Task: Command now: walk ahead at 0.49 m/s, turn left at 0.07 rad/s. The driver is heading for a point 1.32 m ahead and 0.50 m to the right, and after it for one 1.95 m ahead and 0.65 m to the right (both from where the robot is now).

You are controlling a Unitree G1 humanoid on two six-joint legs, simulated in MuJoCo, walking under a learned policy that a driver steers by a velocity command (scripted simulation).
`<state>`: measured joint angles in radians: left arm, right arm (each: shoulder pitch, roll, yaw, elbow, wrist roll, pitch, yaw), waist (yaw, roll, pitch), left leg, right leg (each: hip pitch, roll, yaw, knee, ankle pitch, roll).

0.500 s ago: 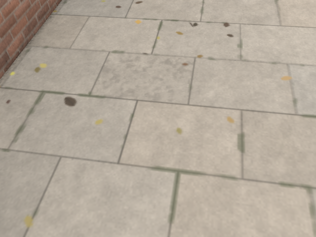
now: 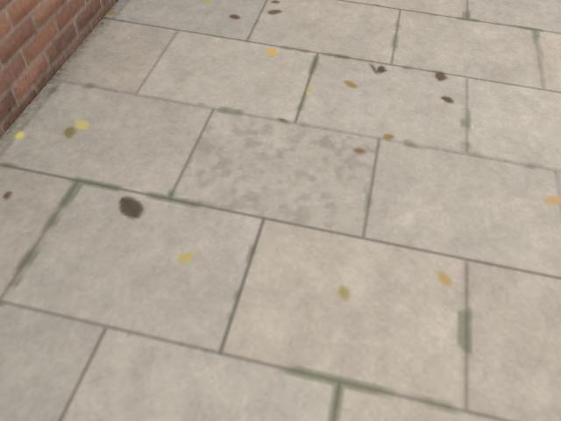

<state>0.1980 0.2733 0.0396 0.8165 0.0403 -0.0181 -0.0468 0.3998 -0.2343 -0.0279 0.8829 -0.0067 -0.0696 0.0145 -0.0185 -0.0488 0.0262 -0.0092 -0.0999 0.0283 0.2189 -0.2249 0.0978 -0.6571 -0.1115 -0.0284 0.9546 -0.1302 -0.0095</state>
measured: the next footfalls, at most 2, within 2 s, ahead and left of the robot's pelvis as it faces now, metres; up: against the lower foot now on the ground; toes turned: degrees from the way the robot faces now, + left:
right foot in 0.22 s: +0.31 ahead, -0.10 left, +0.00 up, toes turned -3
left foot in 0.74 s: +0.60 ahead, +0.08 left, +0.00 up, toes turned -8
